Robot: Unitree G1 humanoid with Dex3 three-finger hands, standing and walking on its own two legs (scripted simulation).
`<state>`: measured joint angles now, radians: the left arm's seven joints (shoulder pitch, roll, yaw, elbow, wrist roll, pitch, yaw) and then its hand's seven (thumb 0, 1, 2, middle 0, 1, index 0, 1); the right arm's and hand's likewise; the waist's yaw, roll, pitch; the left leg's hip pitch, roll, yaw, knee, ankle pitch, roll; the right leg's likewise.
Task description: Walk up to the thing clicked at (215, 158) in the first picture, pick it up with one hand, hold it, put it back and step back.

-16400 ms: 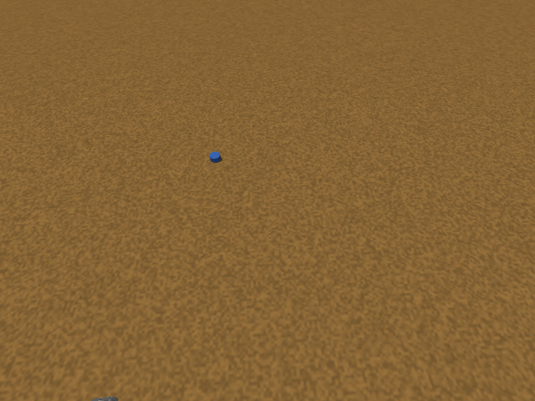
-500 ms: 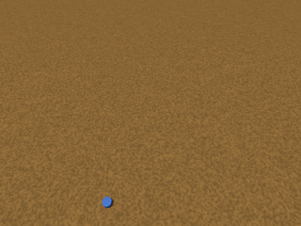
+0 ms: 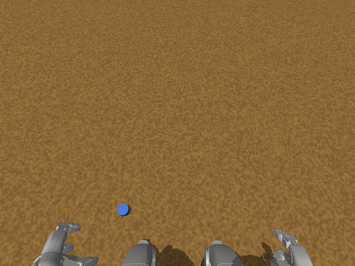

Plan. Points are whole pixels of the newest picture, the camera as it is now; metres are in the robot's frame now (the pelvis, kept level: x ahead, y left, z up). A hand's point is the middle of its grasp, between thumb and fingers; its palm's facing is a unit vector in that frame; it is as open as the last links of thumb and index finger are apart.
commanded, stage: rise first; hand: left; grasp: from above
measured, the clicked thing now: (123, 209) +0.35 +0.28 -0.71
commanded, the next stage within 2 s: none
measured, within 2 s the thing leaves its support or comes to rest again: neither
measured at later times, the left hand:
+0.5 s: hand (83, 255) +0.15 +0.29 -0.30, palm faces -0.39 -0.66 -0.64, open 14.1 cm
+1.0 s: hand (95, 229) +0.24 +0.33 -0.47, palm faces -0.50 -0.25 -0.83, open 14.0 cm
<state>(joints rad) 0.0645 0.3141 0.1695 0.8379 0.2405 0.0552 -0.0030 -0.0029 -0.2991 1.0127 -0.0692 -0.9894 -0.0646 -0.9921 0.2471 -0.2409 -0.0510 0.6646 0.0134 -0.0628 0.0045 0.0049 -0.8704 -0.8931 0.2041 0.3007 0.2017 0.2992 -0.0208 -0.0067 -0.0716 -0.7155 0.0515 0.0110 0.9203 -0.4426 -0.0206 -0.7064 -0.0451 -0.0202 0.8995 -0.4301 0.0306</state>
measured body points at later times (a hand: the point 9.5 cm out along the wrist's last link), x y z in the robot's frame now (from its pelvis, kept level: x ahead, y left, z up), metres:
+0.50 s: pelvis -0.04 +0.00 -0.15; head +0.12 +0.03 +0.27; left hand +0.16 +0.33 -0.26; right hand +0.19 -0.24 -0.24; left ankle +0.00 +0.13 -0.69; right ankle +0.00 -0.14 -0.69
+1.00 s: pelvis -0.09 +0.00 -0.33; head +0.12 +0.03 +0.07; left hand +0.26 +0.34 -0.42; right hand +0.02 -0.27 -0.46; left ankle +0.00 +0.13 -0.69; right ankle +0.00 -0.14 -0.69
